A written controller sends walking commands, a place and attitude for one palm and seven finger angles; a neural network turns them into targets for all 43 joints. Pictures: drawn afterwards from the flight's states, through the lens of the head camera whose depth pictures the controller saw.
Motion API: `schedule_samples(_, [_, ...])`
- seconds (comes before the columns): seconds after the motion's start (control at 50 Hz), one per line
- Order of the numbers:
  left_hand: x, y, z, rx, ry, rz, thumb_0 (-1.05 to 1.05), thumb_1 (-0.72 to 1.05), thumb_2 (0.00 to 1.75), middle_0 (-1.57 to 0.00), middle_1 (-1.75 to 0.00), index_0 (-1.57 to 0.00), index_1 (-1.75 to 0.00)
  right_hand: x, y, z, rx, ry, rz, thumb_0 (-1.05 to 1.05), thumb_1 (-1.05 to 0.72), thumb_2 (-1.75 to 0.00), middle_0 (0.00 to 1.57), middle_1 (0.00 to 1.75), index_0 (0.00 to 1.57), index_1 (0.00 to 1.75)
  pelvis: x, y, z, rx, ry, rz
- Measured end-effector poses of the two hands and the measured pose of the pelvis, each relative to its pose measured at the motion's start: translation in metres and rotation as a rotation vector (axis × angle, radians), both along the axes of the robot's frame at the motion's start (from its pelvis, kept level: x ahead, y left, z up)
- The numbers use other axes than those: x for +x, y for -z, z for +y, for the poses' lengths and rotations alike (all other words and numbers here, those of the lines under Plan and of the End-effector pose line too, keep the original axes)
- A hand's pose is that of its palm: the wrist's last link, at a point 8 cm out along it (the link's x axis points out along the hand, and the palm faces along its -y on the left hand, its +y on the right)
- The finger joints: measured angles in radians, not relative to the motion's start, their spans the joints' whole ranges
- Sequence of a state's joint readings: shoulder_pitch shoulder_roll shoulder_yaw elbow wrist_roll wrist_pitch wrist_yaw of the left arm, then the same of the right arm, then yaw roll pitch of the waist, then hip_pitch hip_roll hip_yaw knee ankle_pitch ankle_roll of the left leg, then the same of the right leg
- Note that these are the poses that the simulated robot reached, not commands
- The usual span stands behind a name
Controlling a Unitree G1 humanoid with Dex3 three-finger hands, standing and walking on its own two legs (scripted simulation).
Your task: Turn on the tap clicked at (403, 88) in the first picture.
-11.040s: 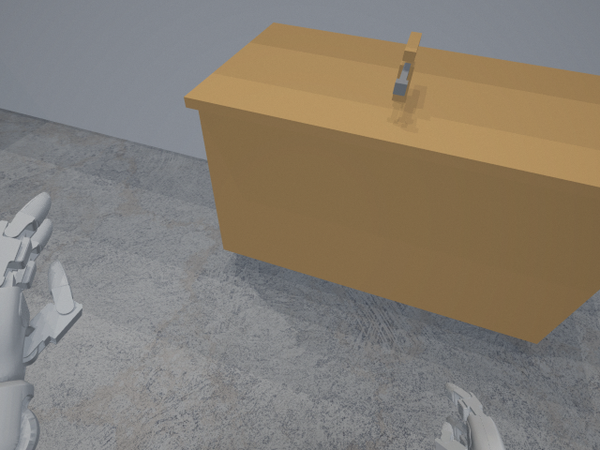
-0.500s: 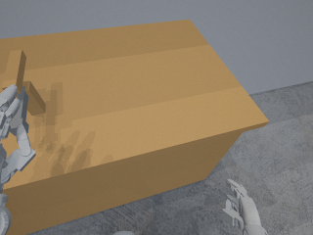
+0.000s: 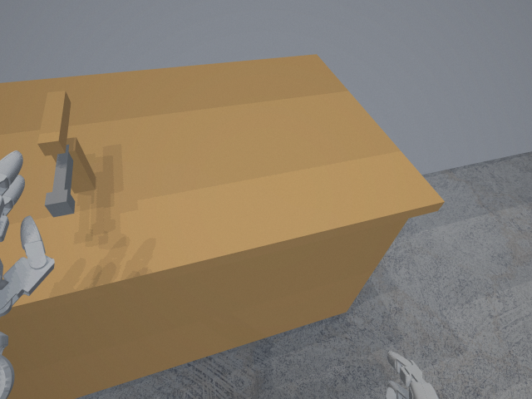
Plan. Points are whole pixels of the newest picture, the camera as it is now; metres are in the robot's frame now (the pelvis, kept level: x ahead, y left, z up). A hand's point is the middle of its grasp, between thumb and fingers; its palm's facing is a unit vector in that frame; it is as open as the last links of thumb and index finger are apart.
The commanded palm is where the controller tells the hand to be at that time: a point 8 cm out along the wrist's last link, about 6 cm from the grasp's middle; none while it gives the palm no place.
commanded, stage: come to a stop and stand still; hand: left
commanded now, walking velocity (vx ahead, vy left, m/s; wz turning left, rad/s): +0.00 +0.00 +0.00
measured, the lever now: (60, 203) +0.35 +0.33 +0.09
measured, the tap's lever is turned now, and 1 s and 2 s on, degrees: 0 0 0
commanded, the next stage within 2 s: look again from close up in 0.92 s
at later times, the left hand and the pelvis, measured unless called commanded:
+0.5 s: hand (77, 240) +0.25 +0.24 +0.15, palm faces +0.29 -0.88 -0.38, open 7.4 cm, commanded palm +0.20 +0.28 +0.18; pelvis +0.02 +0.01 +0.00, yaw -2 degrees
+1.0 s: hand (51, 234) +0.25 +0.26 +0.17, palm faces +0.38 -0.85 -0.37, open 7.4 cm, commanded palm +0.19 +0.29 +0.18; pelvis +0.03 +0.02 +0.00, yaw -1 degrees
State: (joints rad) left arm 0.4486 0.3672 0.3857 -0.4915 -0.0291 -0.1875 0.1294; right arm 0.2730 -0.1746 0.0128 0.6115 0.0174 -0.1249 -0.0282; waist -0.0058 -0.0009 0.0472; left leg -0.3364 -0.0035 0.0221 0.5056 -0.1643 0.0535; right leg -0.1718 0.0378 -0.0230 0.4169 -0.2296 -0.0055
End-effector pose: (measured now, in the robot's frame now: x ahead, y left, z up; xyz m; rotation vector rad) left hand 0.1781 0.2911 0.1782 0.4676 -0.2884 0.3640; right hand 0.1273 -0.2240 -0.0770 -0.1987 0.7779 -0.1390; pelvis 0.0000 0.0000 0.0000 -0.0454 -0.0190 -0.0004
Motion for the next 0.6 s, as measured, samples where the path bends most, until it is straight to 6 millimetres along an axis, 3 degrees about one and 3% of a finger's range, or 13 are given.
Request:
schedule_samples(0.2, [0.002, 0.010, -0.003, -0.057, -0.022, 0.054, 0.01, 0.89, 0.90, -0.21, -0.30, -0.21, -0.31, 0.032, -0.010, 0.002, 0.007, -0.035, -0.069, 0.01, -0.90, -0.90, 0.21, 0.30, 0.20, 0.30, 0.007, -0.004, -0.002, 0.005, 0.006, -0.010])
schedule_samples(0.24, [0.013, -0.005, 0.009, 0.056, -0.024, 0.003, 0.01, 0.88, 0.90, -0.22, -0.30, -0.22, -0.31, 0.040, -0.012, 0.002, -0.023, -0.083, -0.071, 0.01, -0.90, -0.90, 0.21, 0.30, 0.20, 0.30, 0.006, -0.002, -0.005, 0.001, -0.002, 0.003])
schedule_samples(0.3, [0.030, -0.016, 0.029, 0.040, -0.056, -0.086, 0.01, 0.88, 0.90, -0.22, -0.30, -0.22, -0.31, 0.051, -0.016, 0.003, -0.017, -0.111, -0.087, 0.01, -0.90, -0.90, 0.21, 0.30, 0.20, 0.30, 0.005, -0.002, -0.006, 0.007, 0.017, 0.010])
schedule_samples(0.46, [0.038, 0.006, -0.010, -0.030, 0.115, 0.006, 0.01, 0.89, 0.90, -0.21, -0.30, -0.21, -0.31, 0.066, -0.031, 0.002, -0.014, -0.040, -0.182, 0.01, -0.90, -0.90, 0.21, 0.30, 0.20, 0.30, 0.021, -0.002, 0.009, 0.019, 0.045, 0.019])
schedule_samples(0.6, [0.045, 0.006, 0.016, -0.012, 0.043, -0.007, 0.01, 0.88, 0.90, -0.22, -0.30, -0.22, -0.31, 0.067, -0.024, 0.009, -0.044, -0.049, -0.105, 0.01, -0.90, -0.90, 0.20, 0.30, 0.20, 0.30, 0.032, -0.002, 0.010, 0.020, 0.029, 0.021])
